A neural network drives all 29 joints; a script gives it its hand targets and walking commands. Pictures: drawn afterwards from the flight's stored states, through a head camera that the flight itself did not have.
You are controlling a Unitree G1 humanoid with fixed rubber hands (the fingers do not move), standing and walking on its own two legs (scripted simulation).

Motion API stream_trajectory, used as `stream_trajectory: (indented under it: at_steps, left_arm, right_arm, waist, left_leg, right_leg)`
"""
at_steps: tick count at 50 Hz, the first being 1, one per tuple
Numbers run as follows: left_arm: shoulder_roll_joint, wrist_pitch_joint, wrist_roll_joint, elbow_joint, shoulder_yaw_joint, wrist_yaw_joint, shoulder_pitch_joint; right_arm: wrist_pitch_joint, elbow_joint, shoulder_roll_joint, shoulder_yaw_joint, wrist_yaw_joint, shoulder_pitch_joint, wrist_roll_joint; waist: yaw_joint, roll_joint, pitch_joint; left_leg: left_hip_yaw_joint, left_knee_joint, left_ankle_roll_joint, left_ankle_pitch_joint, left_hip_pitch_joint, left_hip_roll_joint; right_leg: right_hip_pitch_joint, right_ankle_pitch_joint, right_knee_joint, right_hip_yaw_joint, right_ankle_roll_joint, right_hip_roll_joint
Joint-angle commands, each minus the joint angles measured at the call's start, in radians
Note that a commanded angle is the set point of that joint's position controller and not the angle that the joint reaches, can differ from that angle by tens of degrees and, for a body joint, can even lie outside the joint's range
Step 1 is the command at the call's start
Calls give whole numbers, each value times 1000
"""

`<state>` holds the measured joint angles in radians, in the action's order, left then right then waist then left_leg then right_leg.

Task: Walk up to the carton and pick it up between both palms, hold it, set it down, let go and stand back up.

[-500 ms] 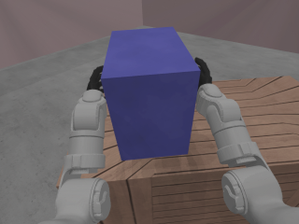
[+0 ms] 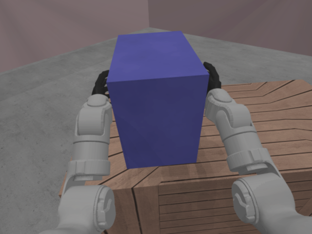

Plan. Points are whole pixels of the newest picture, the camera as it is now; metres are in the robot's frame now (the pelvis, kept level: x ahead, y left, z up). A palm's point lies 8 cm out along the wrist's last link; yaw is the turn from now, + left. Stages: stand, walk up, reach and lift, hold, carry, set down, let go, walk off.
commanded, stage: hold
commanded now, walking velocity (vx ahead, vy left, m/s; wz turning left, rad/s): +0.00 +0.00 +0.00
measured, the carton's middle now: (155, 95) +0.43 +0.00 +0.20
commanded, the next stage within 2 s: none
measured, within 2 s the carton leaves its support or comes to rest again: neither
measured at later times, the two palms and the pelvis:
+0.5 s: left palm (100, 100) +0.37 +0.14 +0.23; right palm (211, 93) +0.37 -0.14 +0.23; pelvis +0.00 +0.00 +0.00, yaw +0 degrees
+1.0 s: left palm (99, 101) +0.37 +0.14 +0.23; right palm (212, 92) +0.37 -0.14 +0.24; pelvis +0.00 +0.00 +0.00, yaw +0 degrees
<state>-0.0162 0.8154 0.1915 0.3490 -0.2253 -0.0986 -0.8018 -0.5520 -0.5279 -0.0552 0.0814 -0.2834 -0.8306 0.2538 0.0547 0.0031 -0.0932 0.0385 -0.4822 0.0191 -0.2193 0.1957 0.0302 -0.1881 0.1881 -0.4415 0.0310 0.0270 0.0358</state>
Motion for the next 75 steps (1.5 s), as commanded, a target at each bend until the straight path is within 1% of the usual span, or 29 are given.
stream_trajectory:
  at_steps: [1,3,4,5,6,8,9,14,19,21,24,26,34,38,42,47,50,53,54,56,60,61,63,65,66,67,69,73,75]
  left_arm:
    - [746,-105,-153,-195,408,130,-792]
    - [745,-106,-176,-194,427,129,-831]
    - [748,-117,-178,-245,422,131,-865]
    - [726,-117,-163,-207,412,132,-890]
    - [745,-106,-160,-168,416,131,-848]
    - [752,-105,-177,-173,435,134,-831]
    - [749,-110,-167,-171,408,136,-848]
    - [740,-126,-177,-168,405,127,-876]
    - [758,-122,-175,-142,418,132,-881]
    - [737,-136,-176,-173,389,134,-880]
    - [734,-130,-178,-190,407,135,-867]
    - [726,-123,-150,-167,387,134,-897]
    - [750,-117,-176,-264,444,128,-801]
    - [752,-115,-208,-313,478,125,-816]
    - [691,-87,-132,-191,385,149,-802]
    - [753,-109,-181,-268,441,134,-857]
    - [725,-113,-168,-197,404,133,-912]
    - [714,-108,-145,-164,378,141,-864]
    - [711,-113,-148,-188,371,140,-892]
    - [726,-111,-166,-166,379,138,-860]
    - [739,-140,-194,-266,431,118,-899]
    - [759,-139,-211,-276,464,119,-906]
    - [723,-132,-181,-156,412,126,-892]
    - [739,-111,-157,-172,418,132,-816]
    - [721,-112,-138,-148,386,137,-821]
    - [752,-118,-175,-231,438,134,-837]
    - [723,-120,-168,-232,418,131,-854]
    - [725,-105,-169,-244,426,141,-805]
    - [739,-108,-160,-215,411,134,-810]
  right_arm:
    - [47,328,754,-484,93,-955,212]
    - [58,369,754,-478,99,-1025,195]
    - [48,326,775,-467,99,-982,200]
    - [43,251,768,-440,98,-949,171]
    - [63,320,753,-446,103,-1040,171]
    - [50,285,743,-430,100,-975,163]
    - [49,267,758,-424,106,-990,166]
    - [70,333,754,-459,113,-1055,185]
    - [67,248,722,-396,116,-999,147]
    - [67,263,773,-430,116,-996,158]
    - [55,256,781,-436,109,-951,172]
    - [51,206,754,-417,116,-970,160]
    - [49,344,768,-490,92,-904,205]
    - [52,423,757,-516,89,-955,229]
    - [21,258,744,-439,82,-881,179]
    - [42,326,763,-464,98,-953,189]
    - [38,250,743,-424,117,-980,172]
    - [38,194,738,-395,114,-943,144]
    - [47,196,757,-411,119,-966,152]
    - [32,194,735,-393,121,-915,153]
    - [56,309,790,-493,115,-968,193]
    - [53,312,771,-474,114,-961,193]
    - [48,239,757,-427,113,-981,152]
    - [51,236,728,-420,106,-908,163]
    - [49,220,732,-416,111,-914,168]
    - [57,294,749,-456,104,-941,181]
    - [61,322,759,-477,104,-985,210]
    - [41,325,747,-481,93,-910,197]
    - [45,323,736,-465,100,-945,197]
  waist:
    - [-11,31,-480]
    - [-23,13,-498]
    - [-11,2,-516]
    - [-2,35,-458]
    - [-28,39,-480]
    - [15,26,-456]
    - [-18,19,-440]
    - [-27,24,-492]
    - [21,36,-442]
    - [-20,-20,-471]
    - [4,25,-488]
    - [-12,34,-428]
    - [12,13,-533]
    - [16,27,-565]
    - [5,15,-388]
    - [0,33,-498]
    - [-7,55,-437]
    - [6,43,-403]
    - [-18,24,-436]
    - [15,41,-406]
    - [-20,12,-524]
    - [20,55,-528]
    - [-1,18,-439]
    - [23,51,-432]
    - [-5,55,-399]
    - [17,31,-497]
    - [-28,32,-531]
    - [12,14,-496]
    - [-7,37,-490]
  left_leg:
    - [38,105,-30,224,-162,12]
    - [32,111,-17,192,-144,12]
    - [38,113,-16,214,-162,3]
    - [27,124,-18,147,-147,6]
    - [17,124,-13,140,-135,12]
    - [33,128,-20,160,-145,-10]
    - [36,132,-13,150,-144,-8]
    - [30,127,-13,165,-143,0]
    - [38,144,-28,97,-127,-11]
    - [35,138,-7,132,-132,-10]
    - [32,126,-19,167,-131,1]
    - [35,142,-15,110,-115,-4]
    - [44,88,-32,317,-186,5]
    - [36,81,-45,313,-215,13]
    - [29,119,-23,153,-147,14]
    - [37,118,-22,205,-156,-2]
    - [31,143,-17,62,-109,-4]
    - [25,154,-15,82,-108,-5]
    - [30,151,-6,86,-126,-10]
    - [34,152,-18,104,-114,-16]
    - [44,119,-21,228,-159,-6]
    - [37,108,-41,242,-170,-5]
    - [32,133,-13,107,-127,1]
    - [29,119,-34,188,-159,-5]
    - [31,128,-25,147,-129,-4]
    - [36,115,-29,199,-157,0]
    - [32,105,-19,238,-191,5]
    - [35,105,-26,245,-180,2]
    - [32,123,-26,206,-149,3]
  right_leg:
    - [222,-247,128,-37,-71,25]
    - [181,-195,137,-28,-73,26]
    - [200,-244,121,-23,-73,29]
    - [171,-127,140,-21,-70,25]
    - [171,-109,147,-21,-69,24]
    - [182,-155,134,-21,-64,28]
    - [150,-118,148,-23,-62,33]
    - [171,-138,144,-27,-62,29]
    - [155,-76,146,-21,-53,30]
    - [171,-125,140,-27,-58,26]
    - [197,-180,130,-30,-68,22]
    - [156,-75,147,-22,-57,24]
    - [254,-367,106,-23,-73,36]
    - [257,-392,107,-28,-77,33]
    - [205,-247,135,-28,-84,16]
    - [202,-193,125,-28,-62,29]
    - [161,-47,144,-28,-61,19]
    - [165,-87,149,-32,-59,10]
    - [171,-71,146,-28,-59,15]
    - [177,-95,143,-33,-63,17]
    - [218,-226,119,-23,-64,34]
    - [208,-219,119,-19,-63,34]
    - [151,-89,153,-28,-64,20]
    - [187,-179,140,-19,-61,32]
    - [176,-150,144,-38,-64,15]
    - [212,-233,127,-26,-64,29]
    - [191,-229,130,-22,-71,32]
    - [241,-303,122,-31,-74,23]
    - [230,-221,131,-31,-66,29]
